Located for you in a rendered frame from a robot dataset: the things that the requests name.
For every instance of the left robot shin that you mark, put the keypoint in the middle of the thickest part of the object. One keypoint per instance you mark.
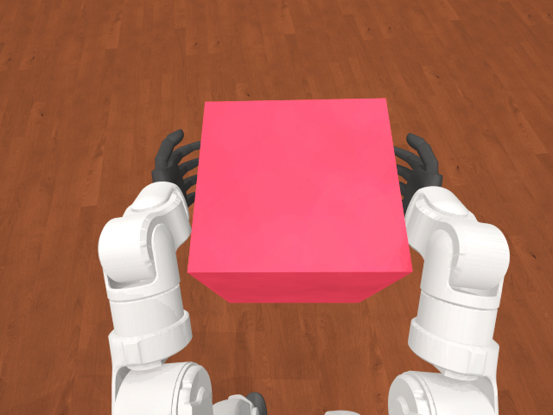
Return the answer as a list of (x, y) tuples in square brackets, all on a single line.
[(238, 396)]

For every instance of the robot left hand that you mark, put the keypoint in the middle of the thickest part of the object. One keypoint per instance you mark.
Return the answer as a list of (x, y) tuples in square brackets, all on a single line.
[(167, 168)]

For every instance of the left robot forearm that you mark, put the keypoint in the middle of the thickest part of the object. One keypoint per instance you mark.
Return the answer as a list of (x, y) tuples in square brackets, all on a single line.
[(138, 256)]

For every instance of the right robot forearm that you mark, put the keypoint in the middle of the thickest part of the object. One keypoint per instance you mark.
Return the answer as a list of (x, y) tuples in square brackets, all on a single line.
[(465, 262)]

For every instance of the carton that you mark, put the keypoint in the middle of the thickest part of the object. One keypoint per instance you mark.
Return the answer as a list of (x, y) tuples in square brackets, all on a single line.
[(298, 201)]

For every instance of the robot left upper arm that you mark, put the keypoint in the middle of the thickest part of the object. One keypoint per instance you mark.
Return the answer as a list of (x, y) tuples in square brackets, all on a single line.
[(181, 388)]

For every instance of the left robot foot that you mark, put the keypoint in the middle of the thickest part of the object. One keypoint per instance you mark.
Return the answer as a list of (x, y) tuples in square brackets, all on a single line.
[(258, 401)]

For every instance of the robot right hand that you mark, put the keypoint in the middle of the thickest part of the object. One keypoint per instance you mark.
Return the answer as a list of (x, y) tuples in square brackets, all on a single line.
[(425, 168)]

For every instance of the robot right upper arm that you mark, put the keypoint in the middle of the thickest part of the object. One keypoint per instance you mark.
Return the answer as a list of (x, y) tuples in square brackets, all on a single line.
[(424, 393)]

